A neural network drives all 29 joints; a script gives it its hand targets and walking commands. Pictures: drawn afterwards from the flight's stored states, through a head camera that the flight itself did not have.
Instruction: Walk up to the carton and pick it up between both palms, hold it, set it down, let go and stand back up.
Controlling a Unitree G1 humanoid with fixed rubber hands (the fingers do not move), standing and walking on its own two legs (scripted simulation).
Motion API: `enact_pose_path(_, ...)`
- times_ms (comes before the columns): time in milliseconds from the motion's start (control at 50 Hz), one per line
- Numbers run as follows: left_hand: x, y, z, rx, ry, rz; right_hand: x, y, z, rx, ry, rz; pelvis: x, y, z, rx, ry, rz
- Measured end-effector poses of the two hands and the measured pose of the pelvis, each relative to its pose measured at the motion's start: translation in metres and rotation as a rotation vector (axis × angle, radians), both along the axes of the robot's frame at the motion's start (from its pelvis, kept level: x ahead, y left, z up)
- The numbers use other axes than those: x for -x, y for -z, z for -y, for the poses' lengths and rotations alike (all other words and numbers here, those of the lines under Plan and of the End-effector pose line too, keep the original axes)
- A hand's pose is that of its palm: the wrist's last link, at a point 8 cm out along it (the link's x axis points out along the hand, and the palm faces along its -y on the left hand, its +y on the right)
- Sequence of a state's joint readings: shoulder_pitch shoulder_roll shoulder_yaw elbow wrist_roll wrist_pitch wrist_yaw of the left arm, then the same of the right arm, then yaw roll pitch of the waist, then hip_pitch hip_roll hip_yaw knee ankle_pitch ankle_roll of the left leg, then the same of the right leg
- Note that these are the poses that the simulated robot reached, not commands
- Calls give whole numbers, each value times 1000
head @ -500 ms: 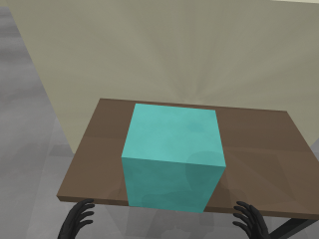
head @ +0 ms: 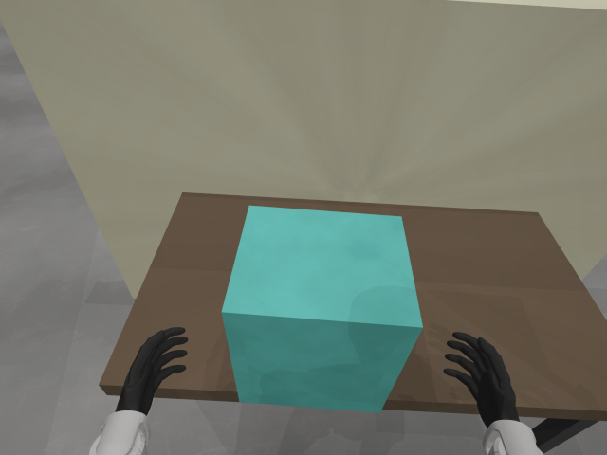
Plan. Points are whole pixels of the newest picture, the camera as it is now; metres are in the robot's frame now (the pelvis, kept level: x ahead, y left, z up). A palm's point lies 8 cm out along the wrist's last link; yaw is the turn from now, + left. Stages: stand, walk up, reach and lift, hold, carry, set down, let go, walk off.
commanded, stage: reach and lift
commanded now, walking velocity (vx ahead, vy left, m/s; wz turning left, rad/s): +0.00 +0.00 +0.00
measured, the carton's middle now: (317, 313) +0.39 -0.01 -0.07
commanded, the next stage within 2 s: none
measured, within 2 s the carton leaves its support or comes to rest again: neither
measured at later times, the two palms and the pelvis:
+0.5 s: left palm (150, 317) +0.29 +0.22 +0.04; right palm (492, 338) +0.28 -0.23 +0.05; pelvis +0.00 +0.00 +0.01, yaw -1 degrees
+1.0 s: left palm (155, 252) +0.36 +0.22 +0.10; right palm (494, 278) +0.35 -0.23 +0.09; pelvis +0.00 +0.00 +0.01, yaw -1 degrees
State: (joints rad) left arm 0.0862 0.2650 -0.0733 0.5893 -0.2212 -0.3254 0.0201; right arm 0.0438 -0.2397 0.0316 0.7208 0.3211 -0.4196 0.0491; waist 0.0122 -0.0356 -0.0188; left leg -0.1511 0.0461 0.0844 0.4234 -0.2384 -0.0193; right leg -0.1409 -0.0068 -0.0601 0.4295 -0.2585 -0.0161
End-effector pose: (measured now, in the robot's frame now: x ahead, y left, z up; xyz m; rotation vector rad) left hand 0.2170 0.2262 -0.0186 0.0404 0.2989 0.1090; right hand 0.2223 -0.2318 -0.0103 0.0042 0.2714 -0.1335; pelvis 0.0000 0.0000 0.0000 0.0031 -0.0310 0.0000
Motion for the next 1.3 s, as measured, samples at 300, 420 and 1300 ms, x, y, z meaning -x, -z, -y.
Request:
enact_pose_path(300,-45,-30,1,5,12,7,-35,-25,-7,-7,-24,9,-2,-5,-2,-1,13,-25)
enact_pose_path(420,-69,-52,3,5,25,28,-56,-46,-6,4,-36,30,-3,-6,-3,2,15,-24)
enact_pose_path(1300,-173,-142,3,-17,44,23,-152,-132,7,17,-20,33,7,-6,-1,8,20,-117)
